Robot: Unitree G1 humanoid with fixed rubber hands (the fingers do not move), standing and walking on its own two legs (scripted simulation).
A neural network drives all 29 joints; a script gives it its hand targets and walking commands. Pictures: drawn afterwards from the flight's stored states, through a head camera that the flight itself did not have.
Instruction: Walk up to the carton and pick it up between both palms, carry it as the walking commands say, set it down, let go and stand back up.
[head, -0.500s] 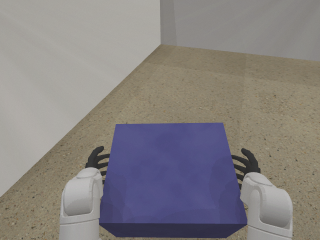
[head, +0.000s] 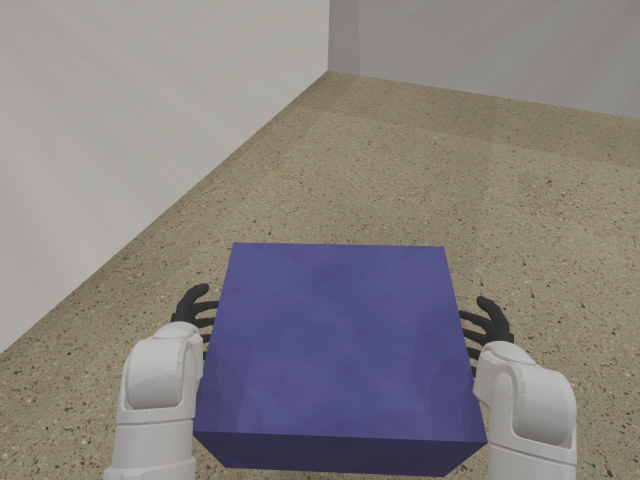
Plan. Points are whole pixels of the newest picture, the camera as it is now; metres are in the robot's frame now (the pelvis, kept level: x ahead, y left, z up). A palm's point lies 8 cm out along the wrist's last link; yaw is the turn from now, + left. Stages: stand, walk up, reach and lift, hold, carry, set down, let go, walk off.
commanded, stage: carry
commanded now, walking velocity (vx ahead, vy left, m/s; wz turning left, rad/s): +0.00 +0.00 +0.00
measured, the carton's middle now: (335, 356) +0.30 +0.00 +0.02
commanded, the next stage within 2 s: none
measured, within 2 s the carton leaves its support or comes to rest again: neither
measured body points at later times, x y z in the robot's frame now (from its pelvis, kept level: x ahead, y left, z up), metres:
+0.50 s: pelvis -0.01 -0.01 +0.03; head -0.05 -0.01 +0.48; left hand +0.27 +0.18 +0.11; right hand +0.27 -0.19 +0.11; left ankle +0.07 +0.11 -0.70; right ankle +0.02 -0.09 -0.70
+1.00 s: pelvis +0.01 -0.02 +0.03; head +0.00 -0.02 +0.48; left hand +0.30 +0.17 +0.10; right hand +0.29 -0.20 +0.10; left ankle +0.07 +0.11 -0.70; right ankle +0.02 -0.09 -0.70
